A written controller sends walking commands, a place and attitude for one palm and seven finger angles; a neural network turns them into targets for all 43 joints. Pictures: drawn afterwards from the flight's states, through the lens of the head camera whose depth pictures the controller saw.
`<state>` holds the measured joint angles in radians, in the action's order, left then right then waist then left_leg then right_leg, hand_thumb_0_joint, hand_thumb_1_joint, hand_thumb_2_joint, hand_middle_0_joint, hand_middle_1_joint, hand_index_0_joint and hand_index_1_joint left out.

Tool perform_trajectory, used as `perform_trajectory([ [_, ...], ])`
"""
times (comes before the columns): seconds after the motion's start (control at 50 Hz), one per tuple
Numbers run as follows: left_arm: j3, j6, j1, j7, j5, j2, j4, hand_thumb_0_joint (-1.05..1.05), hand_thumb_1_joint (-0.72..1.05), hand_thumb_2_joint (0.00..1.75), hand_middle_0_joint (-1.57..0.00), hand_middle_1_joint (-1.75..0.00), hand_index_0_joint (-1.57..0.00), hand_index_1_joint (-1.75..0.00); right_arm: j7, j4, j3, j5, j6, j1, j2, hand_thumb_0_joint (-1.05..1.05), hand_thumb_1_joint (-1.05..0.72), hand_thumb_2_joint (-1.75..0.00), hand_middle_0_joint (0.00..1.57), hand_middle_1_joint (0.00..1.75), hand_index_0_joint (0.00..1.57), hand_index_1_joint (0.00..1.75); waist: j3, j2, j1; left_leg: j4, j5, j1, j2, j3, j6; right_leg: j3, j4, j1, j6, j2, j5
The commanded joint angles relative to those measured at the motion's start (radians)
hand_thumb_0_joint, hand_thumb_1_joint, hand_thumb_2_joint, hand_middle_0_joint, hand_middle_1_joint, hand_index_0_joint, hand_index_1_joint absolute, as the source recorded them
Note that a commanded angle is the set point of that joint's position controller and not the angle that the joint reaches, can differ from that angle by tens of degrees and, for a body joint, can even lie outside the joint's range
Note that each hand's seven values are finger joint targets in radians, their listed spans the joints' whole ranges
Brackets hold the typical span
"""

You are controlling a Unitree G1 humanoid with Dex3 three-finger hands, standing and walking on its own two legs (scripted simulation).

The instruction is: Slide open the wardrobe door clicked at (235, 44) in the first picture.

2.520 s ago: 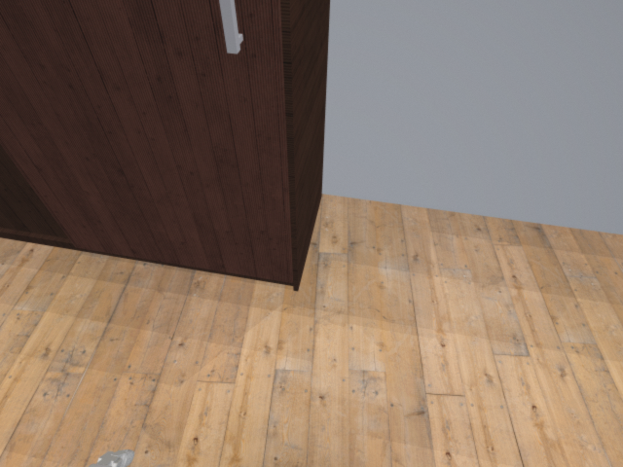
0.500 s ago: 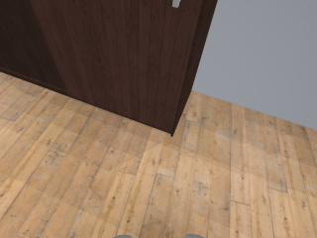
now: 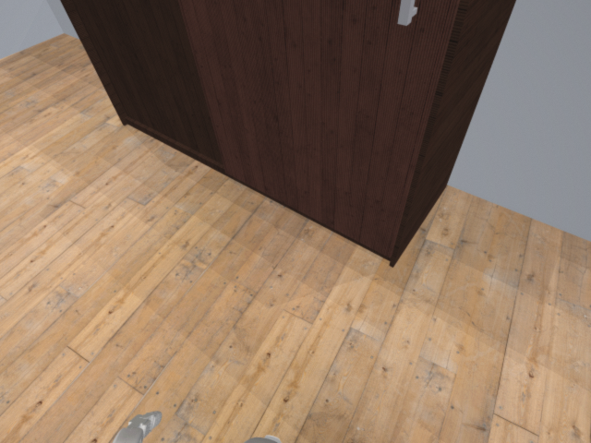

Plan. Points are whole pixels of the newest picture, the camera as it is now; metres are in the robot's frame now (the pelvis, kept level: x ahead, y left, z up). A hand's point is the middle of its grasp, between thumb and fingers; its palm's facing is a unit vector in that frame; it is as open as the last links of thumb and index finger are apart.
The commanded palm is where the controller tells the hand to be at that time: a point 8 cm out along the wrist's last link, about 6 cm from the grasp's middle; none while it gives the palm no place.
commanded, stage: walk to a spot facing it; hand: right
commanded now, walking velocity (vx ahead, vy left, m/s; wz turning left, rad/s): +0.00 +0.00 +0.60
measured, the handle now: out of the picture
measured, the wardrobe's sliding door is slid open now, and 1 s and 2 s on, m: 0.00 0.00 0.00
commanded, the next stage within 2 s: turn to face it in 1.96 s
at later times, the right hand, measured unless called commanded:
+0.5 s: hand out of the picture +0.14 -0.13 -0.16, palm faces -0.35 +0.91 -0.23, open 7.4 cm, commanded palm none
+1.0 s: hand (400, 398) +0.23 -0.15 -0.19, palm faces -0.51 +0.85 -0.15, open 7.4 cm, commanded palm none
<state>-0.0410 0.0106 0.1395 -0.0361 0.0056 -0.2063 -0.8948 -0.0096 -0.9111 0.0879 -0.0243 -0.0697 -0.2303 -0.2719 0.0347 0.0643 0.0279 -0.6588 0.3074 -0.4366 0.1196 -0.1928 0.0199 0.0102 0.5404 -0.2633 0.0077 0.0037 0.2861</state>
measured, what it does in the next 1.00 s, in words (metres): walks ahead, turning left: left foot, then right foot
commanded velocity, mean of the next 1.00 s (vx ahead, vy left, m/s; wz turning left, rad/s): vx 0.21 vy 0.00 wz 0.57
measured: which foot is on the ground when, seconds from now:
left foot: up 0.00-0.44, down 0.46-0.92, up 0.94-1.00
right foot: down 0.00-0.46, up 0.48-0.88, down 0.90-1.00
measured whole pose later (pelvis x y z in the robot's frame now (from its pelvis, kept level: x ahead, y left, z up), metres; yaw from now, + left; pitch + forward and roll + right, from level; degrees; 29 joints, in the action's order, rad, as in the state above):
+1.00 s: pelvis +0.15 +0.03 -0.01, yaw +36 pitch -1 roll +3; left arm -0.02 -0.06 0.15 0.00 0.03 -0.17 -0.89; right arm -0.02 -1.06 0.08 -0.02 -0.01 -0.38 -0.23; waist 0.05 0.05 0.04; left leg -1.09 0.45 -0.30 0.01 -0.07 0.00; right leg 0.17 0.66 -0.36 0.05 -0.09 0.29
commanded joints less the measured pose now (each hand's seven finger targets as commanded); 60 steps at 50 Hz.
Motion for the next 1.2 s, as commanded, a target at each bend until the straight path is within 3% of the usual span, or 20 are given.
perform_trajectory([
  [0.0,-0.032,-0.019,-0.059,-0.014,0.016,-0.185,0.099,0.0,0.9,0.9,-0.2,-0.3,-0.2,-0.3,-0.013,0.07,0.054,-0.019,0.009,-0.011,-0.123,0.0,-0.9,-0.9,0.2,0.3,0.2,0.3,0.019,-0.213,0.019,-0.546,0.095,-0.126,-0.078,0.078,0.047,-0.276,-0.353,-0.071,0.111,-0.359,0.064],
  [0.06,-0.022,-0.029,-0.039,-0.013,0.012,-0.157,0.093,0.0,0.9,0.9,-0.2,-0.3,-0.2,-0.3,-0.03,0.051,0.038,-0.014,0.006,-0.046,-0.072,0.0,-0.9,-0.9,0.2,0.3,0.2,0.3,0.002,-0.185,0.025,-0.628,0.002,-0.16,-0.098,0.143,0.059,-0.066,-0.289,0.01,0.082,-0.248,-0.091],
  [0.16,-0.034,-0.03,0.136,-0.011,0.013,-0.157,0.04,0.0,0.9,0.9,-0.2,-0.3,-0.2,-0.3,-0.029,0.08,0.023,-0.003,0.004,0.058,-0.053,0.0,-0.9,-0.9,0.2,0.3,0.2,0.3,0.016,-0.221,-0.05,-0.475,0.031,-0.202,-0.145,0.17,0.075,-0.069,-0.269,0.158,0.122,-0.299,-0.181],
  [0.36,-0.069,-0.021,0.163,0.01,0.023,-0.213,-0.012,0.0,0.9,0.9,-0.2,-0.3,-0.2,-0.3,-0.028,0.087,0.004,0.005,0.022,0.078,-0.018,0.0,-0.9,-0.9,0.2,0.3,0.2,0.3,-0.09,-0.274,-0.063,-0.024,0.12,0.076,-0.146,0.282,0.022,0.071,-0.129,0.167,0.11,-0.382,-0.315],
  [0.4,-0.066,-0.016,0.163,0.016,0.021,-0.2,-0.017,0.0,0.9,0.9,-0.2,-0.3,-0.2,-0.3,-0.028,0.063,0.011,0.001,0.036,0.005,-0.034,0.0,-0.9,-0.9,0.2,0.3,0.2,0.3,-0.142,-0.195,-0.019,0.199,-0.008,0.295,-0.131,0.304,-0.004,0.14,0.003,0.051,0.036,-0.356,-0.074],
  [0.42,-0.053,-0.01,0.179,0.024,0.01,-0.146,-0.007,0.0,0.9,0.9,-0.2,-0.3,-0.2,-0.3,-0.019,0.041,0.025,-0.008,0.051,-0.066,-0.123,0.0,-0.9,-0.9,0.2,0.3,0.2,0.3,-0.177,0.029,0.018,0.334,0.05,0.512,-0.282,0.125,-0.057,0.231,0.218,-0.16,-0.036,-0.28,0.149],
  [0.44,-0.025,-0.008,0.106,0.033,0.017,-0.071,0.053,0.0,0.9,0.9,-0.2,-0.3,-0.2,-0.3,-0.001,0.022,0.047,-0.006,0.058,-0.127,-0.245,0.0,-0.9,-0.9,0.2,0.3,0.2,0.3,-0.13,0.328,0.065,0.435,0.06,0.569,-0.51,-0.304,-0.16,0.205,0.502,-0.482,-0.095,-0.128,0.398],
  [0.46,-0.033,-0.001,0.011,0.032,0.025,-0.134,0.084,0.0,0.9,0.9,-0.2,-0.3,-0.2,-0.3,0.015,0.013,0.049,0.009,0.052,-0.178,-0.234,0.0,-0.9,-0.9,0.2,0.3,0.2,0.3,-0.092,0.207,0.101,0.459,0.123,0.499,-0.536,-0.305,-0.204,0.068,0.586,-0.513,-0.072,-0.146,0.328],
  [0.48,-0.039,-0.001,0.003,0.041,0.023,-0.13,0.088,0.0,0.9,0.9,-0.2,-0.3,-0.2,-0.3,0.018,0.024,0.042,0.009,0.056,-0.128,-0.206,0.0,-0.9,-0.9,0.2,0.3,0.2,0.3,-0.046,0.117,0.067,0.481,0.306,0.449,-0.495,-0.235,-0.206,0.04,0.599,-0.53,-0.064,-0.17,0.23],
  [0.5,-0.039,-0.005,-0.031,0.046,0.024,-0.126,0.081,0.0,0.9,0.9,-0.2,-0.3,-0.2,-0.3,0.019,0.027,0.041,0.008,0.068,-0.091,-0.185,0.0,-0.9,-0.9,0.2,0.3,0.2,0.3,-0.005,0.179,0.06,0.5,0.309,0.402,-0.442,-0.259,-0.187,0.032,0.616,-0.538,-0.066,-0.168,0.158],
  [0.6,-0.048,-0.018,0.061,0.055,0.03,-0.108,0.021,0.0,0.9,0.9,-0.2,-0.3,-0.2,-0.3,0.01,0.017,0.01,0.005,0.113,-0.068,-0.108,0.0,-0.9,-0.9,0.2,0.3,0.2,0.3,0.031,0.059,-0.019,0.433,-0.123,0.327,-0.33,-0.03,-0.164,0.057,0.512,-0.41,-0.101,-0.152,-0.024],
  [0.8,-0.034,-0.056,-0.077,0.062,0.014,-0.084,0.1,0.0,0.9,0.9,-0.2,-0.3,-0.2,-0.3,0.019,-0.027,0.011,-0.007,0.124,-0.131,-0.121,0.0,-0.9,-0.9,0.2,0.3,0.2,0.3,0.044,0.098,0.011,0.372,-0.237,0.323,-0.334,-0.104,-0.179,0.062,0.159,-0.255,-0.072,-0.096,-0.009],
  [0.84,-0.041,-0.067,0.041,0.05,0.012,-0.103,0.064,0.0,0.9,0.9,-0.2,-0.3,-0.2,-0.3,0.019,-0.022,0.019,-0.002,0.121,-0.089,-0.129,0.0,-0.9,-0.9,0.2,0.3,0.2,0.3,0.007,0.075,-0.05,0.27,-0.274,0.218,-0.296,-0.083,-0.15,0.081,0.019,0.0,-0.058,-0.059,-0.057],
  [0.86,-0.053,-0.074,0.207,0.035,0.013,-0.153,0.012,0.0,0.9,0.9,-0.2,-0.3,-0.2,-0.3,0.015,-0.024,0.022,0.001,0.123,-0.064,-0.113,0.0,-0.9,-0.9,0.2,0.3,0.2,0.3,-0.07,-0.019,-0.126,0.079,-0.316,0.153,-0.229,-0.036,-0.117,0.063,-0.056,0.225,-0.054,-0.066,-0.071],
  [0.88,-0.079,-0.08,0.369,0.021,0.027,-0.269,-0.033,0.0,0.9,0.9,-0.2,-0.3,-0.2,-0.3,0.004,-0.01,0.019,0.016,0.116,-0.093,-0.05,0.0,-0.9,-0.9,0.2,0.3,0.2,0.3,-0.21,-0.287,-0.179,-0.225,-0.053,0.014,-0.104,0.08,-0.069,-0.167,-0.125,0.443,-0.016,-0.29,0.052],
  [0.9,-0.079,-0.078,0.427,0.019,0.028,-0.329,-0.045,0.0,0.9,0.9,-0.2,-0.3,-0.2,-0.3,-0.007,0.005,0.003,0.018,0.114,-0.14,-0.001,0.0,-0.9,-0.9,0.2,0.3,0.2,0.3,-0.242,-0.495,-0.159,-0.513,0.28,-0.19,-0.031,0.161,-0.025,-0.483,-0.268,0.508,0.046,-0.512,0.122],
  [0.92,-0.064,-0.066,0.338,0.018,0.023,-0.291,-0.028,0.0,0.9,0.9,-0.2,-0.3,-0.2,-0.3,-0.005,-0.001,0.012,0.009,0.11,-0.116,-0.04,0.0,-0.9,-0.9,0.2,0.3,0.2,0.3,-0.179,-0.376,-0.134,-0.61,0.239,-0.19,-0.108,0.099,-0.041,-0.516,-0.331,0.354,0.075,-0.531,0.28],
  [0.98,-0.024,-0.087,0.154,0.013,0.021,-0.13,0.004,0.0,0.9,0.9,-0.2,-0.3,-0.2,-0.3,-0.034,-0.023,0.019,-0.008,0.093,-0.05,-0.019,0.0,-0.9,-0.9,0.2,0.3,0.2,0.3,0.05,-0.2,-0.048,-0.652,-0.005,-0.184,-0.208,0.146,-0.025,-0.215,-0.372,0.067,0.008,-0.403,0.168],
  [1.04,-0.016,-0.103,0.172,0.005,0.012,-0.078,-0.028,0.0,0.9,0.9,-0.2,-0.3,-0.2,-0.3,-0.034,-0.052,0.017,-0.01,0.057,-0.131,0.036,0.0,-0.9,-0.9,0.2,0.3,0.2,0.3,0.038,-0.227,-0.001,-0.64,-0.122,-0.138,-0.187,0.169,-0.008,0.028,-0.345,0.033,-0.071,-0.309,-0.071],
  [1.18,-0.019,-0.112,0.278,-0.003,0.006,-0.048,-0.081,0.0,0.9,0.9,-0.2,-0.3,-0.2,-0.3,-0.033,-0.013,0.023,-0.014,0.036,-0.028,0.051,0.0,-0.9,-0.9,0.2,0.3,0.2,0.3,0.055,-0.161,-0.011,-0.604,-0.227,-0.333,-0.204,0.186,0.017,0.139,-0.338,0.192,-0.06,-0.32,-0.318],
])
